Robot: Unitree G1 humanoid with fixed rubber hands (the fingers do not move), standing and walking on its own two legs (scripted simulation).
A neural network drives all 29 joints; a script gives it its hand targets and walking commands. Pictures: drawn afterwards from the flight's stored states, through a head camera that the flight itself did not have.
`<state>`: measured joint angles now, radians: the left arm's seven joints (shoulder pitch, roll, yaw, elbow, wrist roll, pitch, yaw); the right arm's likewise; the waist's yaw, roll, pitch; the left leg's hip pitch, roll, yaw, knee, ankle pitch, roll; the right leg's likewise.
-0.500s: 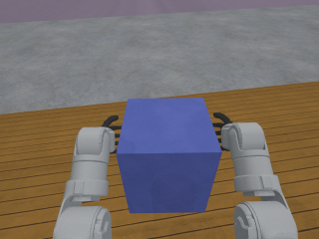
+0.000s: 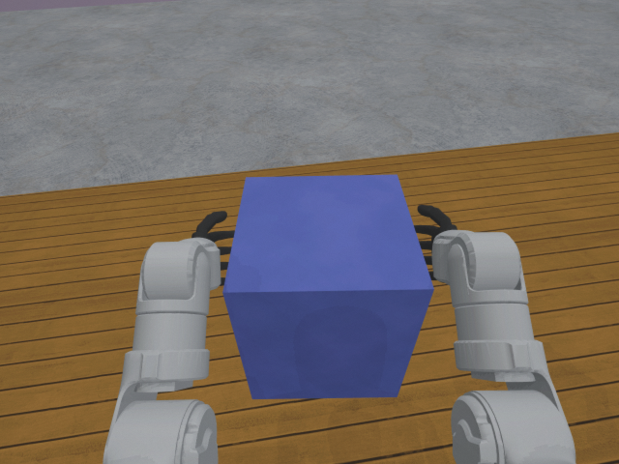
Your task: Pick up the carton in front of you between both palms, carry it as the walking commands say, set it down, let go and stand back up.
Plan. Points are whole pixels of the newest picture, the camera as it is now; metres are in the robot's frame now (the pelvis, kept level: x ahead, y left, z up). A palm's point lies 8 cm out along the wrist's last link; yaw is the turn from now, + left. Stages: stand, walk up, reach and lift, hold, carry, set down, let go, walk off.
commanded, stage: carry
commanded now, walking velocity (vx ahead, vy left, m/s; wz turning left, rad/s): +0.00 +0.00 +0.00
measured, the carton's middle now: (323, 289) +0.36 +0.00 +0.04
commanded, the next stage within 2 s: none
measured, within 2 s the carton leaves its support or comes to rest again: neither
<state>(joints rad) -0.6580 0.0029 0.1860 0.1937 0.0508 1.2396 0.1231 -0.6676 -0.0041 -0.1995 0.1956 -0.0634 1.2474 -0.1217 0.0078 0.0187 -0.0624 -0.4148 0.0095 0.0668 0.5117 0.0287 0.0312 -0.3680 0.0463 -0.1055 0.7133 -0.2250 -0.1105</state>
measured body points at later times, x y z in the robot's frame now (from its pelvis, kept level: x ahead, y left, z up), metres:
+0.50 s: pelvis +0.00 -0.01 +0.00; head -0.01 -0.01 +0.45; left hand +0.36 +0.15 +0.12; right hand +0.36 -0.16 +0.12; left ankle +0.08 +0.10 -0.73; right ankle +0.00 -0.07 -0.71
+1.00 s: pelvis +0.06 +0.01 +0.01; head +0.04 +0.02 +0.46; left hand +0.40 +0.18 +0.12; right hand +0.42 -0.12 +0.13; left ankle +0.08 +0.12 -0.71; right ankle +0.00 -0.07 -0.71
